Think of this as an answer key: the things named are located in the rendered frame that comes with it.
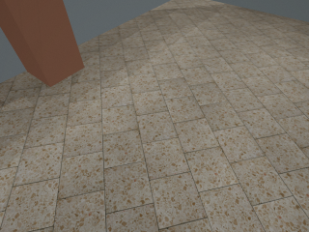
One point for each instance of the cabinet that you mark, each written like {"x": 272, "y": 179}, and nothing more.
{"x": 41, "y": 35}

